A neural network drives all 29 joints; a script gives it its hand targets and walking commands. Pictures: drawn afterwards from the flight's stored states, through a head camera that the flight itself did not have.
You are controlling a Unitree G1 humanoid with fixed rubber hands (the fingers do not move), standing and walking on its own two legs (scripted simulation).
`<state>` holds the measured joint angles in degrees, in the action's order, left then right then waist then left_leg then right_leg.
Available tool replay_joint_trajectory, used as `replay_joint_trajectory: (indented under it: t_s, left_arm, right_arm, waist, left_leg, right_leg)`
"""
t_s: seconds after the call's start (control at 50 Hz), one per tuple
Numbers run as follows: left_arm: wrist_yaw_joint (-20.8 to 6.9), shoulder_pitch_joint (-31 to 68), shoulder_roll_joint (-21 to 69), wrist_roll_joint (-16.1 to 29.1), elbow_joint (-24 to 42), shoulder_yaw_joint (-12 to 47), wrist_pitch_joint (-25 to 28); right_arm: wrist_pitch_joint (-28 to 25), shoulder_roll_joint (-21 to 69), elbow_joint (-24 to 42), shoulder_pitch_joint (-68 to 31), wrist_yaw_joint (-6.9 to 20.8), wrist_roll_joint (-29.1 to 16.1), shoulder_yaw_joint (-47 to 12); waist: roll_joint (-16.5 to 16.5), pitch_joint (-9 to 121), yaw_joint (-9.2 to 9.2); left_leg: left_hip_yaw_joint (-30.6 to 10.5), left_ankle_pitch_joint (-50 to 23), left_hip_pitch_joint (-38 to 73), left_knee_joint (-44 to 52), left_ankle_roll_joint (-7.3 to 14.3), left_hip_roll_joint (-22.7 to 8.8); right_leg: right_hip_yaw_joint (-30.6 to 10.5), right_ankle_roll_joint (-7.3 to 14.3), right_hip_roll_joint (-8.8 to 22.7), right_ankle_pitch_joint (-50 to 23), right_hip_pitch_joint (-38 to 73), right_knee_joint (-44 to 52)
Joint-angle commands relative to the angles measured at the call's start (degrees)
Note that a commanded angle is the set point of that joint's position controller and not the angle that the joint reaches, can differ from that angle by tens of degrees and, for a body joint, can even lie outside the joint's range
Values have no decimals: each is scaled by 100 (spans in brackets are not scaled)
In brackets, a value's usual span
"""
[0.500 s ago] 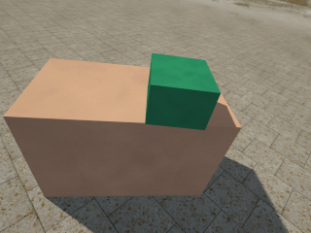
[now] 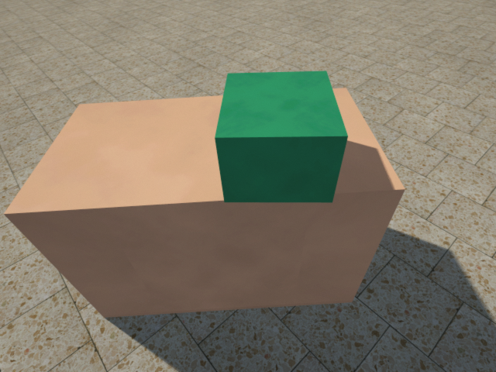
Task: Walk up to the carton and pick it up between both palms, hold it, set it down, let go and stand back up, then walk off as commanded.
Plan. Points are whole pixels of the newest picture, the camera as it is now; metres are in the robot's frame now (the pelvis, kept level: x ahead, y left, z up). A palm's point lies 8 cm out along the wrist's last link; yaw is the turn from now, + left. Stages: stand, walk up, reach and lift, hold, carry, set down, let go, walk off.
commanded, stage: walk up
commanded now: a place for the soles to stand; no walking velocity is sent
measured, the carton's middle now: (277, 134) +0.70 -0.07 +0.01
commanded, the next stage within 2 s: none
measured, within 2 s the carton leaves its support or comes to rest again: neither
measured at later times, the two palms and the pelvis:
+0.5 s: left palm out of the picture +0.11 +0.33 -0.15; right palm out of the picture +0.10 -0.27 -0.07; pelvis +0.06 +0.04 +0.00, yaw +0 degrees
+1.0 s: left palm out of the picture +0.11 +0.30 -0.10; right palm out of the picture +0.12 -0.30 -0.13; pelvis +0.08 +0.00 +0.00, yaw +0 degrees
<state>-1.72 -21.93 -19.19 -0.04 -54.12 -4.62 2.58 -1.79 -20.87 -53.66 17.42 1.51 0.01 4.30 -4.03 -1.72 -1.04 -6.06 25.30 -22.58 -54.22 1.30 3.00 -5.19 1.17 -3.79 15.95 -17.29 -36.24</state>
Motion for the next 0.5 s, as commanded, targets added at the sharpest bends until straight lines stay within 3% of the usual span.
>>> replay_joint_trajectory:
  t_s: [0.0,0.02,0.06,0.08,0.1,0.12,0.14,0.16,0.18,0.2,0.22,0.24,0.26,0.28,0.3,0.32,0.34,0.36,0.38,0.4,0.42,0.44,0.46,0.48]
  left_arm:
    - [139,-61,-1636,-73,484,-395,148]
    - [132,-131,-1630,-65,501,-384,141]
    - [106,-88,-1689,-81,474,-373,113]
    - [122,-30,-1607,-53,525,-340,120]
    - [102,68,-1637,-55,583,-325,94]
    - [87,337,-1568,-51,599,-259,58]
    - [92,414,-1327,16,654,-173,35]
    - [132,529,-1015,28,655,-49,16]
    - [158,644,-769,65,728,28,14]
    - [230,585,-959,5,582,-39,-47]
    - [281,606,-1376,-17,536,-101,-85]
    - [305,728,-1455,1,522,-109,-64]
    - [276,766,-1454,-11,484,-113,-70]
    - [238,643,-1412,-43,391,-142,-77]
    - [241,580,-1395,-18,331,-143,-96]
    - [229,526,-1348,-47,342,-119,-125]
    - [228,594,-1296,-38,310,-113,-154]
    - [237,513,-1326,-45,304,-172,-165]
    - [222,677,-1399,-85,313,-178,-190]
    - [222,732,-1368,-113,379,-188,-210]
    - [209,917,-1349,-100,346,-189,-216]
    - [210,901,-1353,-89,377,-190,-224]
    - [194,877,-1424,-91,401,-206,-222]
    - [185,958,-1420,-108,369,-210,-220]
  right_arm:
    - [-220,-1340,371,-23,-124,72,160]
    - [-238,-1277,416,-64,-124,82,159]
    - [-304,-1233,453,-139,-149,62,155]
    - [-370,-1232,453,-197,-163,63,107]
    - [-412,-1112,401,1,-177,54,109]
    - [-478,-1019,209,409,-202,17,96]
    - [-528,-1000,121,767,-238,79,146]
    - [-560,-1188,4,886,-313,144,245]
    - [-562,-1743,7,1014,-354,181,353]
    - [-507,-2010,75,892,-376,108,381]
    - [-495,-1930,185,600,-368,82,351]
    - [-475,-1752,218,478,-354,102,310]
    - [-454,-1661,249,385,-345,87,324]
    - [-438,-1550,252,266,-338,88,336]
    - [-421,-1570,219,252,-344,105,331]
    - [-418,-1525,199,252,-350,74,332]
    - [-414,-1456,223,320,-343,70,296]
    - [-402,-1540,318,256,-337,101,327]
    - [-390,-1509,302,174,-341,107,365]
    - [-384,-1520,331,285,-347,111,351]
    - [-378,-1476,326,208,-355,104,347]
    - [-376,-1475,373,242,-358,93,343]
    - [-359,-1529,390,152,-350,96,345]
    - [-345,-1501,393,155,-348,106,349]
  waist:
    - [1716,-82,-188]
    - [1635,71,-262]
    - [1937,-14,-257]
    - [1814,-79,-269]
    - [1821,115,-124]
    - [1789,322,127]
    - [1478,538,270]
    - [1055,731,390]
    - [-104,552,384]
    - [-76,276,307]
    - [55,117,281]
    - [67,-334,238]
    - [-224,-631,176]
    - [-220,-746,140]
    - [-441,-961,137]
    - [-608,-866,134]
    - [-655,-855,152]
    - [-901,-975,123]
    - [-686,-864,212]
    - [-888,-1072,187]
    - [-856,-1104,230]
    - [-841,-1111,216]
    - [-988,-1043,203]
    - [-953,-1079,218]
  left_leg:
    - [354,51,-1375,633,-8,-262]
    - [476,245,-1219,743,-15,-248]
    - [395,391,-962,1251,58,-360]
    - [477,237,-928,1570,105,-315]
    - [486,154,-366,1967,131,-321]
    - [537,-465,520,2904,168,-306]
    - [479,-1405,1498,3475,146,-247]
    - [-498,-2123,2238,3677,180,-894]
    - [-2262,-2871,2696,3738,395,-1932]
    - [-3128,-3090,2732,3643,570,-2433]
    - [-3282,-2986,2478,3419,1007,-2557]
    - [-3037,-2954,1968,3510,1034,-2361]
    - [-2583,-2600,1734,3692,729,-2081]
    - [-2464,-2744,1744,3724,483,-1952]
    - [-2185,-3048,1539,3696,462,-1902]
    - [-1810,-3464,1607,3540,225,-1673]
    - [-1811,-3475,1444,3637,249,-1626]
    - [-1766,-3312,1290,3657,456,-1653]
    - [-1844,-2949,1458,3599,570,-1659]
    - [-1668,-2979,1282,3572,598,-1554]
    - [-1853,-2773,1258,3607,610,-1558]
    - [-1824,-2594,1236,3613,729,-1644]
    - [-1741,-2379,1330,3618,656,-1556]
    - [-1839,-2376,1301,3617,737,-1638]
  right_leg:
    - [-2155,1141,1488,318,1656,1817]
    - [-2148,1285,1557,188,1689,1753]
    - [-2213,1419,1671,-255,1632,1518]
    - [-1972,1413,1606,-1157,1600,1300]
    - [-1774,1353,1561,-1622,1482,1052]
    - [-1402,1197,1402,-1915,1117,622]
    - [-1123,927,1121,-1572,577,132]
    - [-896,522,786,-1158,-116,-497]
    - [-249,98,66,112,-1185,-1332]
    - [-83,-85,-189,1404,-1941,-1449]
    - [-262,-96,98,1638,-1859,-1613]
    - [-123,-49,248,1495,-1889,-1645]
    - [-124,60,292,1266,-1951,-1731]
    - [-136,19,322,1059,-1767,-1749]
    - [-118,0,380,910,-1725,-1768]
    - [-21,9,418,687,-1554,-1645]
    - [31,51,349,571,-1495,-1686]
    - [149,22,369,631,-1394,-1802]
    - [184,-5,383,783,-1435,-1801]
    - [283,33,438,589,-1570,-1771]
    - [201,5,430,691,-1541,-1701]
    - [208,9,471,724,-1490,-1578]
    - [248,39,489,711,-1508,-1500]
    - [277,37,486,861,-1513,-1466]
